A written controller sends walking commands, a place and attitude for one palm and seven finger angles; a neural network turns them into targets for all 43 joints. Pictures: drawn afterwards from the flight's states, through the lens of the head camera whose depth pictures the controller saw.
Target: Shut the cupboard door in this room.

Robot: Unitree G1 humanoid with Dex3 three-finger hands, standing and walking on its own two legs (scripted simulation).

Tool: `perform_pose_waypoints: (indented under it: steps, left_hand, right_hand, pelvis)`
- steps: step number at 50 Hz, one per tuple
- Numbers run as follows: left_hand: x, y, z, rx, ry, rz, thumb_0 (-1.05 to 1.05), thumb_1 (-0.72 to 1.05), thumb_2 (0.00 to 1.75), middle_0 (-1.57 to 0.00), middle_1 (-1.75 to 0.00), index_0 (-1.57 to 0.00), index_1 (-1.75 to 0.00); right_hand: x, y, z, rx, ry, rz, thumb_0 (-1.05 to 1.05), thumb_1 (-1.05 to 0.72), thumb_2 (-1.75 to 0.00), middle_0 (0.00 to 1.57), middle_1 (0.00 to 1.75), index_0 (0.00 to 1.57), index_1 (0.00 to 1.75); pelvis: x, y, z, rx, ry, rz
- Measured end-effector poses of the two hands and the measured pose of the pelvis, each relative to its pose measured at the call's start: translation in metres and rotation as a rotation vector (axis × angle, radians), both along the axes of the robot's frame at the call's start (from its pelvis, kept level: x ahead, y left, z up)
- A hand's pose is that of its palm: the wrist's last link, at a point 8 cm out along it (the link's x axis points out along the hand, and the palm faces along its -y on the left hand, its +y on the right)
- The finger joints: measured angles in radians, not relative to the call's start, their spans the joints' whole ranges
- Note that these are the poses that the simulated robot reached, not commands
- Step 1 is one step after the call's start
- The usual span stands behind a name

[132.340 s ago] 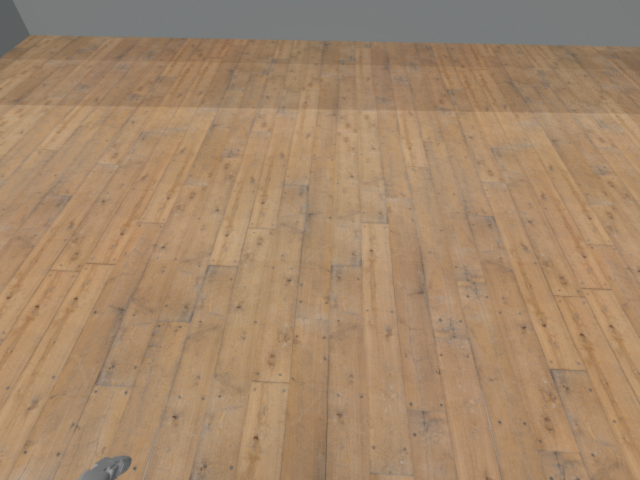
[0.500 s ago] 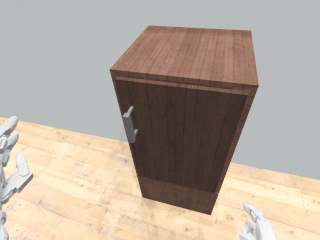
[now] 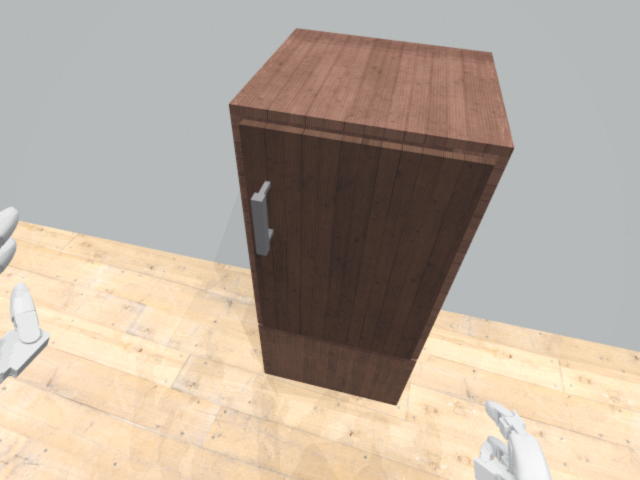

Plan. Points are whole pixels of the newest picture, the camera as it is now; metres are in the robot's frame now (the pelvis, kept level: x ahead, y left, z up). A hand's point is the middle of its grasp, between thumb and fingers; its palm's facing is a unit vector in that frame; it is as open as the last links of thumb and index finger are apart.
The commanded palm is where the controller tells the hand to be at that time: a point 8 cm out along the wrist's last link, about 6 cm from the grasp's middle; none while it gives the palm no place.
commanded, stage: step back with the hand held close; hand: left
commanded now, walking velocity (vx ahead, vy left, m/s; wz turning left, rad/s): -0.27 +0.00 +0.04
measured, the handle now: (264, 218) +0.55 +0.14 +0.00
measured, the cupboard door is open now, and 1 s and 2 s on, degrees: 0 0 0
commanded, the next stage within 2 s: stop stepping back and stand still in 0.80 s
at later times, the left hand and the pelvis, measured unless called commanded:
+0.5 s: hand out of the picture +0.12 +0.25 +0.18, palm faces +0.47 -0.77 -0.43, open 7.4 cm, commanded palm +0.05 +0.29 +0.19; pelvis -0.08 -0.01 -0.01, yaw +3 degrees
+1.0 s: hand out of the picture -0.01 +0.25 +0.20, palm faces +0.50 -0.81 -0.30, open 7.4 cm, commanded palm -0.07 +0.29 +0.19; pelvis -0.21 -0.01 -0.01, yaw +1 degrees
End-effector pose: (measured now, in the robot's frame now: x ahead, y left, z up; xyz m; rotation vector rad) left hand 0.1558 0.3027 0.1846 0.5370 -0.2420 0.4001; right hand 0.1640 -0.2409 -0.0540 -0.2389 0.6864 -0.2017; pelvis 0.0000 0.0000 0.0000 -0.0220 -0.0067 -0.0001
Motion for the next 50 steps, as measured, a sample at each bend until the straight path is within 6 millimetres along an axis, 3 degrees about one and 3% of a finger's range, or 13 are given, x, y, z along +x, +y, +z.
perform_pose_waypoints:
  steps: [7,14,25,31,36,42,45,50]
  left_hand:
    - [-0.030,-0.001,0.005,0.029,-0.070,0.037,0.01,0.89,0.90,-0.22,-0.30,-0.22,-0.30]
    - [-0.054,-0.014,0.006,0.050,-0.095,0.020,0.01,0.89,0.90,-0.21,-0.30,-0.21,-0.30]
    - [-0.083,-0.016,0.007,0.051,-0.126,-0.018,0.01,0.89,0.90,-0.22,-0.30,-0.22,-0.30]
    - [-0.107,0.000,0.012,0.072,-0.128,-0.013,0.01,0.89,0.90,-0.22,-0.30,-0.22,-0.30]
    - [-0.151,0.010,0.030,0.114,-0.223,0.033,0.01,0.89,0.90,-0.22,-0.30,-0.22,-0.30]
    - [-0.195,0.003,0.003,0.052,-0.144,0.074,0.01,0.89,0.90,-0.21,-0.30,-0.21,-0.30]
    - [-0.207,-0.009,0.001,-0.015,-0.168,0.041,0.01,0.89,0.90,-0.21,-0.30,-0.21,-0.30]
    - [-0.214,-0.012,0.023,-0.006,-0.310,-0.059,0.01,0.89,0.90,-0.22,-0.30,-0.22,-0.30]
  right_hand:
    - [-0.028,0.001,-0.014,0.000,0.040,0.036,0.01,-0.90,-0.90,0.20,0.30,0.20,0.30]
    - [-0.053,-0.009,-0.021,0.001,0.051,0.043,0.01,-0.90,-0.90,0.20,0.30,0.20,0.30]
    - [-0.097,-0.021,-0.018,-0.029,0.096,0.009,0.01,-0.90,-0.90,0.20,0.30,0.20,0.30]
    - [-0.121,-0.010,-0.011,-0.057,0.096,0.006,0.01,-0.90,-0.90,0.20,0.30,0.20,0.30]
    - [-0.127,0.005,-0.012,-0.030,0.074,0.066,0.01,-0.90,-0.90,0.20,0.30,0.20,0.30]
    - [-0.127,0.023,-0.017,0.017,-0.018,0.171,0.01,-0.90,-0.90,0.20,0.30,0.20,0.30]
    - [-0.147,0.029,-0.014,0.018,0.010,0.184,0.01,-0.90,-0.90,0.20,0.30,0.20,0.30]
    - [-0.185,0.024,-0.001,0.002,-0.049,0.100,0.01,-0.90,-0.90,0.20,0.30,0.20,0.30]
  pelvis:
    - [-0.022,-0.006,-0.006,-0.012,-0.006,0.033]
    - [-0.044,-0.015,-0.010,-0.011,-0.008,0.034]
    - [-0.079,-0.014,-0.009,-0.011,0.009,0.052]
    - [-0.103,-0.009,-0.005,-0.079,0.011,0.095]
    - [-0.121,-0.012,-0.006,-0.100,0.044,0.127]
    - [-0.170,-0.019,-0.017,-0.059,0.086,0.046]
    - [-0.185,-0.018,-0.010,-0.046,0.053,0.024]
    - [-0.207,-0.011,-0.011,-0.042,0.001,0.013]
